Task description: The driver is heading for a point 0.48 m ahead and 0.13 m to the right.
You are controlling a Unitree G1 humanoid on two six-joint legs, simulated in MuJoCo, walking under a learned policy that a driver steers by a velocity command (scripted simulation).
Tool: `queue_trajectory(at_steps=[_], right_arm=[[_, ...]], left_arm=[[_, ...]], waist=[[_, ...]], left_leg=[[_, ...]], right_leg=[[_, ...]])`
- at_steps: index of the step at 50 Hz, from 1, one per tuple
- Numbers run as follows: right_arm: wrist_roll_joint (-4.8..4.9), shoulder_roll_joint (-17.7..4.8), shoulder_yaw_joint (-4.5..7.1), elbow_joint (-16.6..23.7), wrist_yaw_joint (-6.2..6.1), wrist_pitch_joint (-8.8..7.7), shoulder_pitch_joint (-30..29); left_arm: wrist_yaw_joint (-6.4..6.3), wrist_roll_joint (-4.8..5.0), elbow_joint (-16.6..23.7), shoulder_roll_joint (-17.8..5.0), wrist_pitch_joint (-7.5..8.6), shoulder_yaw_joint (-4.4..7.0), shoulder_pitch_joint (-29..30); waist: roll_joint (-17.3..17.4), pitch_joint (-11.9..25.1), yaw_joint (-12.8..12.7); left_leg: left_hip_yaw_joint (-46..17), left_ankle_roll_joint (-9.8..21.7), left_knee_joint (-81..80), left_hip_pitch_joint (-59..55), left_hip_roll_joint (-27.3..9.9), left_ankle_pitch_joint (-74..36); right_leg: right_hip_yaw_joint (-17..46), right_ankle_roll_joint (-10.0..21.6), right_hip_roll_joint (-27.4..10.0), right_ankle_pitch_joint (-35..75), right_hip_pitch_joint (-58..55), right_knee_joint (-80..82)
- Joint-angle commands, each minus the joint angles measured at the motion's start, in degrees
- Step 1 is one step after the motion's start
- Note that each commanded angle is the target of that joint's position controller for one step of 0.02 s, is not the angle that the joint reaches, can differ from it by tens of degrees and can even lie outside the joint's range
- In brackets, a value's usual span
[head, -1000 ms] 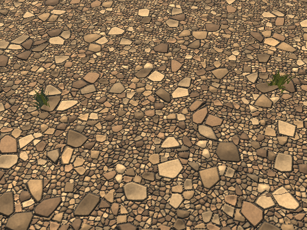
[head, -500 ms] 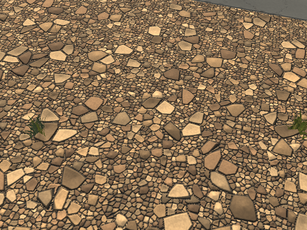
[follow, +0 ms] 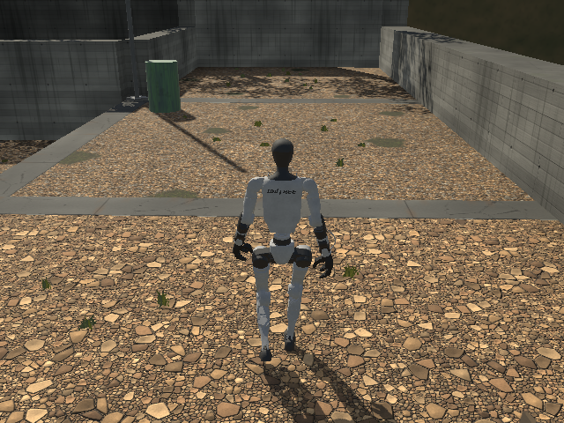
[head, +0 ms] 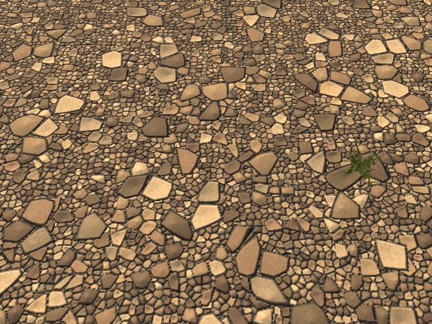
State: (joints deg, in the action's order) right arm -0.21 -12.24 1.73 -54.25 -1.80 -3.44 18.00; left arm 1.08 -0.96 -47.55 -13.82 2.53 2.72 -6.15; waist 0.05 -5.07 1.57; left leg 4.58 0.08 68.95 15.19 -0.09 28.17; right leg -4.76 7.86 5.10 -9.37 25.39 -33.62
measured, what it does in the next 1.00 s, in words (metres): walks ahead, turning right: left foot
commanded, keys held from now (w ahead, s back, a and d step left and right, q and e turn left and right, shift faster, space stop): e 0.58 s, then w+e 0.28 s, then e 0.06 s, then no key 0.08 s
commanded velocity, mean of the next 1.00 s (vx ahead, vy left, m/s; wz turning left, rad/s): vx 0.14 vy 0.00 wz -0.57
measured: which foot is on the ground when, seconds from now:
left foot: up 0.00-0.50, down 0.52-1.00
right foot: down 0.00-0.52, up 0.54-1.00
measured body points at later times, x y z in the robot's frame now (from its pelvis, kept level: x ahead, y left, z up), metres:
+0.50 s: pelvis +0.08 +0.04 +0.02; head +0.11 +0.04 +0.47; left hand +0.23 +0.30 -0.11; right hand +0.15 -0.26 -0.08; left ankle +0.12 +0.15 -0.71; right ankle +0.09 -0.04 -0.72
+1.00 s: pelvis +0.13 +0.00 +0.02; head +0.16 -0.01 +0.47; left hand +0.43 +0.10 -0.08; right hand -0.03 -0.23 -0.10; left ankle +0.12 +0.15 -0.72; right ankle +0.12 -0.13 -0.70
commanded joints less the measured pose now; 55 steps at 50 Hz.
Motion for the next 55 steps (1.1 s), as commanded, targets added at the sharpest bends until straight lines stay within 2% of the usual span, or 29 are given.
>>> queue_trajectory(at_steps=[1,2,3,5,7,12,16,20,22,24,25,26,27,28,29,30,31,32,34,36,43,45,47,50,51,52,53,54,55], right_arm=[[-0.82,-7.29,1.57,5.74,0.01,-0.4,-1.06],[-1.69,-7.26,1.7,6.18,0.14,0.71,-0.87],[-2.09,-6.61,1.71,6.06,0.18,2.0,0.27],[-1.84,-5.07,1.43,6.49,0.11,3.54,1.55],[-1.7,-5.32,1.55,7.45,0.07,4.15,-0.02],[-1.53,-7.16,2.04,10.6,-0.2,5.47,-7.75],[-1.04,-7.48,1.91,12.32,-0.52,5.41,-11.46],[-0.06,-7.76,1.56,13.3,-0.86,4.52,-11.58],[0.45,-8.06,1.43,13.38,-1.03,3.98,-9.7],[0.63,-8.02,1.32,12.68,-1.32,3.36,-5.5],[0.14,-8.97,1.55,12.18,-1.68,2.87,-3.13],[-0.81,-13.2,2.29,12.89,-2.2,2.76,-4.74],[-1.29,-17.77,3.0,15.09,-1.94,3.25,-9.34],[-1.35,-15.22,2.83,14.66,-1.55,3.65,-7.46],[-0.77,-11.43,1.71,15.17,-1.26,3.71,-9.19],[-0.96,-9.78,1.3,15.44,-0.9,3.78,-10.5],[-1.27,-9.6,1.22,15.65,-0.88,3.77,-10.72],[-1.48,-9.7,1.25,15.72,-0.79,3.74,-9.82],[-1.42,-10.68,1.76,14.7,-0.4,3.35,-6.18],[-1.24,-11.74,2.44,13.16,-0.24,2.35,-2.27],[-1.37,-12.17,3.57,10.07,0.77,-0.1,2.37],[-1.46,-11.82,3.54,9.49,0.95,-0.29,2.18],[-1.34,-12.19,3.65,8.72,1.26,-0.19,2.37],[-0.57,-13.22,3.75,7.65,1.41,0.84,2.92],[0.02,-13.11,3.53,7.66,1.35,1.14,1.82],[0.2,-12.02,2.99,7.72,1.42,1.21,2.4],[-0.64,-7.27,1.45,9.89,1.65,1.48,4.61],[-0.52,-6.66,1.31,11.61,1.37,2.44,6.02],[-1.22,-10.52,2.29,9.87,0.95,3.73,3.91]], left_arm=[[-1.53,1.54,1.03,-7.79,-1.45,2.67,-8.17],[-1.8,1.76,1.19,-6.52,-1.75,2.3,-7.21],[-1.71,1.35,1.09,-6.27,-1.69,2.1,-7.32],[-1.28,0.6,1.25,-8.45,-1.19,2.7,-7.53],[-1.16,0.27,1.79,-9.76,-1.26,3.13,-7.64],[-1.51,0.29,2.77,-10.68,-2.9,3.7,-9.49],[-1.7,-0.08,3.2,-10.96,-3.73,4.1,-11.02],[-1.49,-0.5,3.77,-11.46,-4.23,4.41,-10.75],[-1.27,-0.4,4.08,-11.65,-4.49,4.5,-9.67],[-1.14,0.21,4.53,-11.49,-4.79,4.46,-7.22],[-1.28,0.84,5.06,-10.71,-4.83,4.19,-5.84],[-1.39,1.17,5.54,-6.75,-4.69,3.23,-8.59],[-1.9,1.12,6.21,-7.22,-4.53,3.48,-10.37],[-1.97,-0.95,5.2,-11.66,-4.68,4.4,-9.91],[-1.61,-0.86,4.35,-11.91,-4.89,4.78,-10.2],[-1.11,-0.87,3.46,-11.32,-5.37,4.72,-11.12],[-0.25,-0.97,3.49,-10.85,-5.82,4.51,-10.83],[0.66,-0.93,3.5,-10.62,-6.04,4.26,-10.48],[1.87,-0.8,4.59,-10.39,-5.97,3.91,-6.94],[2.48,-0.96,5.53,-9.51,-5.65,3.48,-3.54],[3.62,-0.97,7.56,-7.36,-4.68,2.45,2.63],[3.83,-0.99,8.53,-5.98,-4.38,1.8,4.52],[3.66,-0.96,9.36,-4.74,-4.03,1.13,5.01],[2.6,-1.02,8.95,-5.36,-3.63,1.12,2.06],[2.01,-1.5,7.45,-5.71,-3.1,1.37,-2.52],[1.26,-2.2,5.23,-7.61,-2.35,2.02,-8.6],[0.31,-2.67,5.27,-12.24,-1.64,2.77,-13.53],[-0.34,-0.07,6.18,-18.88,-2.11,4.17,-14.0],[-0.63,1.61,4.96,-14.72,-2.41,3.38,-13.39]], waist=[[1.74,9.71,-2.99],[1.61,7.96,-1.53],[1.14,7.85,-0.61],[0.15,9.84,0.47],[-1.11,10.79,0.29],[-4.54,9.41,-2.46],[-5.82,7.67,-4.09],[-6.82,7.9,-4.19],[-7.44,8.25,-3.34],[-7.0,8.17,-0.73],[-5.4,7.99,0.66],[4.69,8.32,-2.04],[13.72,6.57,-3.6],[8.07,6.82,-2.74],[4.73,5.97,-4.03],[4.13,5.43,-4.7],[7.44,5.48,-4.41],[9.91,4.77,-3.27],[9.21,3.11,-0.98],[7.28,2.07,0.83],[6.84,0.75,2.52],[6.49,-0.55,2.28],[7.96,0.43,1.78],[10.13,3.59,0.33],[7.92,6.15,-2.42],[2.9,10.51,-5.09],[-8.69,16.92,-5.78],[-15.66,20.69,-5.23],[-6.09,17.45,-5.66]], left_leg=[[-6.88,-1.09,8.14,20.42,-3.12,-4.13],[-7.09,-1.68,4.38,17.47,-3.73,-4.82],[-6.9,-2.06,1.99,14.64,-3.54,-5.08],[-6.22,-2.82,-1.6,12.41,-2.67,-6.02],[-6.14,-3.12,-4.8,12.85,-2.49,-8.1],[-7.79,-3.81,-11.89,16.82,-2.41,-11.09],[-9.21,-3.45,-17.86,17.69,-1.11,-9.18],[-9.47,-2.02,-24.56,12.63,1.59,-5.42],[-9.51,-1.01,-29.91,8.24,2.88,-4.13],[-9.01,-0.03,-41.58,0.15,3.51,-8.46],[-10.26,0.56,-50.5,-6.38,1.26,-13.72],[-20.82,3.45,-56.83,-11.25,-10.19,-12.95],[-34.7,10.63,-57.21,-10.68,-22.5,-25.73],[-31.5,14.78,-54.45,-7.25,-23.78,-34.82],[-25.55,13.97,-53.24,-5.56,-20.14,-37.62],[-19.86,11.26,-53.73,-5.44,-15.74,-30.17],[-17.22,9.17,-54.94,-7.24,-12.77,-20.47],[-16.16,8.65,-56.33,-8.57,-11.38,-14.1],[-16.54,9.0,-58.64,-11.71,-11.98,-7.29],[-16.48,9.38,-59.85,-15.72,-13.55,-7.15],[-10.56,9.71,-61.84,-18.57,-16.32,-9.26],[-6.09,9.55,-59.56,-16.14,-16.12,-19.67],[-1.45,8.76,-54.67,-13.08,-15.36,-35.14],[0.28,7.16,-46.49,-11.73,-14.96,-49.35],[2.17,5.84,-39.51,-9.92,-13.57,-51.3],[4.81,3.65,-29.87,-5.39,-11.17,-45.48],[6.01,1.07,-15.21,6.36,-8.77,-13.41],[2.45,-0.04,-5.26,14.97,-0.09,8.76],[-3.75,0.18,-1.88,14.84,-3.54,6.52]], right_leg=[[23.4,12.72,-20.03,45.14,-24.13,12.25],[20.95,11.1,-17.63,41.9,-18.62,14.05],[19.4,9.88,-16.19,42.14,-15.64,14.47],[18.17,9.18,-14.62,42.59,-13.11,14.35],[18.4,7.99,-13.36,37.9,-12.08,14.67],[24.57,5.19,-11.95,12.37,-12.83,17.08],[29.87,5.0,-12.12,3.36,-15.41,16.94],[33.43,4.99,-12.08,10.57,-16.62,14.23],[35.43,4.36,-11.78,15.81,-16.68,12.84],[35.85,1.67,-9.69,15.04,-14.2,11.01],[34.32,-1.1,-7.16,9.1,-10.13,8.6],[26.69,-4.77,-1.27,-9.2,-4.28,-0.2],[13.39,-7.01,7.78,-24.23,5.83,-11.36],[12.17,-7.83,2.58,-24.62,4.37,-23.04],[12.36,-8.15,1.53,-21.72,3.2,-27.16],[11.81,-8.42,0.55,-17.24,3.36,-29.5],[11.29,-8.54,-0.03,-13.59,5.41,-30.98],[10.48,-9.01,-0.47,-12.15,7.59,-31.81],[9.49,-9.88,-1.51,-10.42,11.35,-30.46],[9.65,-10.49,-2.57,-8.89,14.05,-27.21],[6.71,-9.65,-6.36,-5.83,14.46,-16.8],[4.55,-8.95,-6.94,-6.03,11.21,-12.47],[1.79,-7.6,-6.08,-8.23,4.54,-7.21],[-0.36,-4.8,-2.95,-6.92,-4.63,-0.1],[-0.05,-3.56,-1.6,-2.21,-11.69,5.57],[2.1,-2.68,-2.15,4.1,-21.86,10.66],[19.96,-0.22,-18.68,12.71,-34.46,11.75],[37.74,8.34,-30.7,26.36,-35.53,15.02],[29.44,8.85,-27.5,27.8,-32.17,13.5]])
